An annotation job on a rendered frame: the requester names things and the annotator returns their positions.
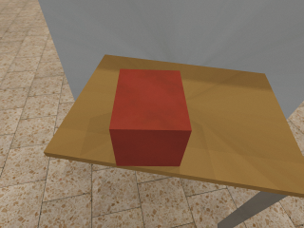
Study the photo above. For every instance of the table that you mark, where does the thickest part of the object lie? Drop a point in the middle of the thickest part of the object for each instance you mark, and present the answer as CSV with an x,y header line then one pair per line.
x,y
240,136

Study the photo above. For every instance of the carton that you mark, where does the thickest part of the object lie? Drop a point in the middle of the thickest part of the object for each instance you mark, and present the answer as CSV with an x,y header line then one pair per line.
x,y
150,124

